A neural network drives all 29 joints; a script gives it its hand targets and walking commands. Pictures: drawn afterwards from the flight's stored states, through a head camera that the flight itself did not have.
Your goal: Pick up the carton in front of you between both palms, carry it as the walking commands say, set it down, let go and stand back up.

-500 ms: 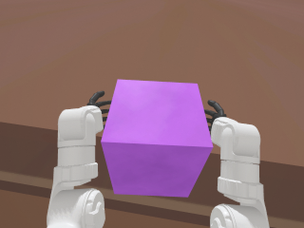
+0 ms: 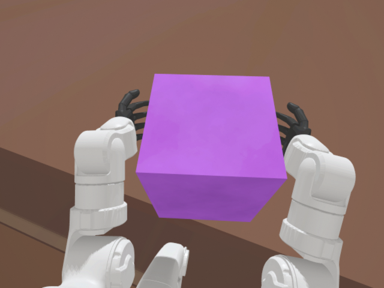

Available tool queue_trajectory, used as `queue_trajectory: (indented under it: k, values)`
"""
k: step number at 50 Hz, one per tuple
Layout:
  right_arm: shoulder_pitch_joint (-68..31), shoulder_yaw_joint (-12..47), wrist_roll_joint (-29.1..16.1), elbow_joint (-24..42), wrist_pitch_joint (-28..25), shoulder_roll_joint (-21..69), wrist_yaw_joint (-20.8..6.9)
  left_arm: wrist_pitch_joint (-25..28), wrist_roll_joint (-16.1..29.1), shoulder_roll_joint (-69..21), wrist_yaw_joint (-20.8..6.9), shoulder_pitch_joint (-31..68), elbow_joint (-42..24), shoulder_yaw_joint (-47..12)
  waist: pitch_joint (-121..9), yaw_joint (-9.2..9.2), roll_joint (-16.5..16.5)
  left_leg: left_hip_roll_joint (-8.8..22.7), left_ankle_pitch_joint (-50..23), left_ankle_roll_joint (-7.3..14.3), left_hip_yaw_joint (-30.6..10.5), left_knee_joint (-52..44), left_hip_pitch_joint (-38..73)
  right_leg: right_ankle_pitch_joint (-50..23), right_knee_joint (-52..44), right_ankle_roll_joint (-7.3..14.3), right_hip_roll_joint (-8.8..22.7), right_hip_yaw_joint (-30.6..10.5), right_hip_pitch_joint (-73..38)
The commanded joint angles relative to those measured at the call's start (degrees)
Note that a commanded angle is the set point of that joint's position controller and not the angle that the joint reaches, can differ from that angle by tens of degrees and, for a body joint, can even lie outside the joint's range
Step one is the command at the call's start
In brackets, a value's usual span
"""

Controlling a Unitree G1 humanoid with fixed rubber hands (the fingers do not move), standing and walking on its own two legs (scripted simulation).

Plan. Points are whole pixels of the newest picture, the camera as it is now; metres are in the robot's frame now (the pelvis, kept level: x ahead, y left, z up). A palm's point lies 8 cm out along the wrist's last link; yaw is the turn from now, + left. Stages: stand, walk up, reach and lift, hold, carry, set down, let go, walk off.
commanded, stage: carry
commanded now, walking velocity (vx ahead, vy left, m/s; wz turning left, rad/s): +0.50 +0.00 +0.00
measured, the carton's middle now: (207, 155) +0.38 +0.05 +0.08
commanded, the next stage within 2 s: none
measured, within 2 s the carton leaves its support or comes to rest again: neither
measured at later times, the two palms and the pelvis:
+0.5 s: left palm out of the picture +0.72 +0.12 +0.33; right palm out of the picture +0.67 -0.18 +0.33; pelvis +0.32 +0.02 +0.15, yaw -2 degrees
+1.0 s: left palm out of the picture +0.90 +0.10 +0.44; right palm out of the picture +0.91 -0.20 +0.45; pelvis +0.52 -0.07 +0.27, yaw +1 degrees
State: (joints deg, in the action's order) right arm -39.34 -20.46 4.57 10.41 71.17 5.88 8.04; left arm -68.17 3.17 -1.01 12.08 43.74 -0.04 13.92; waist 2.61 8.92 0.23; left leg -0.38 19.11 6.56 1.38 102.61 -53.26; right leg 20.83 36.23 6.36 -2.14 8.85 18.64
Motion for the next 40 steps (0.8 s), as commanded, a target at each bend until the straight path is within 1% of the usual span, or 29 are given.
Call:
queue_trajectory:
  k: [1,2,4,6,7,9,10,11,12,13,14,15,16,18,19,21,23,25,27,28,29,31,32,33,34,35,36,38,40]
  values:
    - [-35.9,34.5,-10.2,-3.7,0.4,36.1,-1.3,-2.3,20.9,-52.2,-10.0,42.4,-8.1,-37.1,-26.2,-0.95,-3.4,2.5,8.4,1.9,2.1,15.5,-25.9,-25.4,-13.5,11.7,19.3,-28.6,-36.1]
    - [-36.2,34.1,-10.4,-4.5,1.3,35.1,-1.0,-3.2,19.8,-50.2,-9.8,40.9,-6.1,-35.3,-24.7,-0.71,-2.8,3.6,11.5,2.2,1.4,17.5,-32.1,-22.8,-14.5,10.9,19.2,-27.9,-39.4]
    - [-38.4,33.3,-10.2,-5.7,3.1,33.8,-0.2,-5.0,18.3,-47.0,-9.7,40.4,-3.3,-32.1,-18.3,-3.73,-2.8,5.8,11.5,1.8,3.7,5.6,-29.6,-13.9,-20.5,7.1,15.6,-21.8,-31.9]
    - [-41.6,33.4,-11.2,-7.0,4.7,34.7,0.5,-6.5,17.2,-45.4,-9.8,40.9,-1.0,-28.6,-14.8,-5.69,-5.4,5.8,6.4,0.6,9.4,-15.7,-9.8,-21.3,-30.6,6.5,11.6,-12.7,-15.4]
    - [-42.9,33.8,-12.2,-8.1,5.3,35.7,0.8,-7.3,16.2,-45.1,-9.8,41.8,-0.1,-27.2,-17.6,-7.59,-9.3,3.5,1.2,2.0,12.9,-23.3,5.9,-40.0,-30.2,6.0,9.7,-3.0,-8.1]
    - [-46.9,35.3,-15.3,-9.2,6.1,39.0,0.8,-8.7,14.7,-44.0,-9.7,42.3,2.1,-24.3,-26.6,-10.89,-15.1,-2.0,-7.3,4.0,17.2,-31.6,22.5,-88.2,-20.0,5.2,11.2,0.7,-10.7]
    - [-48.9,36.3,-17.1,-9.1,6.3,41.2,0.5,-9.1,13.1,-43.7,-9.6,42.8,2.8,-22.7,-32.0,-15.41,-17.4,-3.7,-8.7,3.2,16.9,-37.3,29.9,-99.8,-9.6,3.8,12.7,1.1,-14.6]
    - [-52.3,37.1,-18.7,-8.8,5.9,43.2,0.1,-9.2,11.6,-45.0,-9.5,44.4,3.4,-21.2,-38.4,-19.87,-10.4,-5.7,-17.0,3.0,16.3,-52.4,41.5,-101.8,9.9,-0.1,8.6,1.5,-17.1]
    - [-52.4,38.2,-21.0,-8.3,5.5,47.2,-0.8,-9.0,9.8,-45.2,-9.2,43.6,3.2,-20.7,-41.4,-22.02,-6.5,-5.8,-21.8,2.6,11.1,-67.2,52.2,-85.4,28.0,-1.6,6.0,-0.1,-12.5]
    - [-51.0,39.2,-23.1,-9.3,4.8,50.1,-1.8,-9.0,7.3,-45.1,-9.2,40.1,4.5,-19.5,-38.0,-17.76,9.0,10.5,-59.6,10.8,-13.1,-68.9,63.6,-10.2,50.6,-5.1,-2.0,-5.8,8.9]
    - [-49.8,39.8,-24.0,-10.0,3.9,50.3,-2.2,-9.0,4.6,-45.1,-8.8,36.1,7.4,-17.8,-49.7,-16.66,13.0,19.2,-69.9,21.1,-36.8,-67.8,71.4,-4.5,74.2,-5.9,-7.5,-18.5,17.3]
    - [-54.3,40.5,-26.1,-7.2,2.9,52.2,-3.0,-8.2,3.3,-45.8,-8.8,36.4,6.6,-16.4,-50.4,-17.18,5.1,19.0,-42.7,22.4,-41.6,-70.8,69.3,-4.1,82.1,-4.2,-5.4,-21.5,24.4]
    - [-60.5,42.0,-28.2,-4.5,2.1,55.8,-3.7,-7.6,2.3,-46.4,-8.8,40.3,4.1,-15.9,-41.8,-16.02,0.8,17.5,-22.2,18.1,-40.3,-72.5,63.1,-3.0,80.4,-2.2,-2.3,-20.7,30.8]
    - [-65.8,43.3,-31.2,-2.4,1.2,59.2,-5.1,-6.5,1.1,-45.2,-8.3,43.8,2.5,-16.3,-31.8,-12.62,-1.0,16.8,-7.5,10.4,-31.4,-75.6,56.8,-3.6,75.1,-0.2,2.7,-19.2,35.6]
    - [-66.1,43.9,-31.9,-1.9,0.7,59.5,-5.5,-5.8,0.7,-43.9,-8.0,43.5,1.6,-16.8,-30.0,-11.97,-3.2,17.3,-6.4,8.5,-28.2,-77.6,53.8,-3.7,72.8,0.5,3.5,-18.2,34.5]
    - [-65.4,43.8,-32.5,-1.6,0.5,58.1,-5.5,-5.1,0.4,-43.1,-7.3,42.2,0.5,-18.8,-26.7,-11.93,-4.8,17.7,-17.0,7.9,-21.7,-78.8,54.4,1.7,65.8,0.6,4.5,-12.7,37.9]
    - [-60.1,41.7,-30.2,-4.5,1.4,54.5,-5.0,-6.0,0.6,-43.2,-6.8,38.7,1.7,-20.5,-26.6,-16.04,1.7,19.7,-32.0,11.0,-20.2,-79.9,63.4,6.8,78.1,1.1,3.9,-8.5,50.3]
    - [-54.3,38.2,-26.7,-8.4,2.8,50.9,-4.7,-7.2,1.1,-43.0,-6.8,37.4,3.4,-21.4,-25.4,-16.53,4.5,20.6,-33.8,9.8,-19.4,-79.9,72.5,16.3,83.1,1.2,5.7,-11.8,63.8]
    - [-51.3,35.7,-24.5,-10.9,3.8,49.5,-5.1,-7.9,1.6,-43.0,-6.7,37.8,4.3,-22.1,-22.8,-15.11,4.4,16.3,-26.6,6.2,-11.7,-84.2,71.0,15.5,71.2,0.2,7.3,-7.2,62.9]
    - [-50.8,34.8,-23.8,-11.5,4.1,49.4,-5.4,-8.1,2.3,-44.0,-6.7,38.7,4.7,-22.9,-21.3,-11.89,3.4,12.3,-28.9,3.7,-3.7,-88.8,59.6,10.6,51.7,-0.1,8.7,-4.1,48.3]
    - [-50.8,33.6,-23.3,-12.2,4.5,49.3,-5.7,-8.3,3.4,-45.7,-6.7,40.1,4.9,-23.5,-20.8,-11.33,6.6,9.7,-38.3,3.0,4.3,-92.5,46.6,5.1,39.0,0.2,6.4,1.8,30.6]
    - [-49.2,30.9,-20.8,-13.9,5.1,48.9,-6.2,-8.4,6.3,-50.1,-7.1,42.9,5.6,-26.1,-26.0,-6.89,16.3,10.1,-73.5,1.8,9.1,-86.5,44.9,-7.1,31.5,0.7,0.3,7.3,12.7]
    - [-48.2,29.7,-18.9,-14.8,5.3,49.0,-6.3,-8.2,8.7,-52.9,-7.6,42.9,5.9,-27.5,-30.2,-3.22,19.7,10.3,-82.6,0.1,9.3,-78.0,48.4,-9.1,26.3,0.2,-2.5,7.0,6.1]
    - [-47.4,28.9,-17.0,-15.2,5.1,48.6,-6.3,-7.6,11.2,-55.6,-8.2,44.7,4.3,-29.4,-33.0,0.88,18.5,8.9,-84.2,-2.4,10.4,-65.4,51.8,-15.3,12.8,-0.9,-4.6,6.3,-0.6]
    - [-45.6,27.5,-14.5,-15.5,4.6,47.2,-6.0,-6.9,13.0,-57.5,-8.8,46.9,2.5,-31.3,-35.6,1.79,13.1,7.1,-67.2,-4.0,6.2,-51.0,47.7,-18.5,0.9,-0.8,-3.0,-3.8,-10.0]
    - [-42.5,26.6,-12.1,-16.3,4.1,46.7,-5.8,-5.9,15.0,-57.7,-9.2,50.0,1.4,-32.1,-42.6,-2.78,-10.8,-3.9,-4.3,-9.1,5.4,-25.3,27.8,-59.6,-4.3,9.4,19.7,-37.2,-24.6]
    - [-41.6,25.6,-10.6,-17.1,3.9,43.7,-5.0,-5.2,17.6,-60.3,-9.5,49.6,1.7,-33.7,-51.3,-3.29,-15.0,-6.3,0.4,-7.0,-9.5,-8.5,29.9,-73.8,-3.3,13.3,19.7,-42.7,-24.6]
    - [-42.8,25.9,-9.6,-14.0,3.0,45.3,-4.2,-3.7,21.5,-62.3,-10.4,55.8,-5.3,-35.4,-45.5,-6.14,-8.4,-3.0,1.1,-5.0,-9.1,-3.2,20.4,-46.7,-1.4,12.0,18.2,-37.0,-20.6]
    - [-46.4,27.7,-10.4,-9.0,2.1,45.6,-3.7,-2.8,22.8,-63.8,-10.9,58.2,-8.8,-35.9,-37.4,-7.28,-6.3,-0.1,0.5,-3.4,-8.5,-7.5,14.5,-29.8,-2.9,9.7,16.2,-32.8,-15.1]
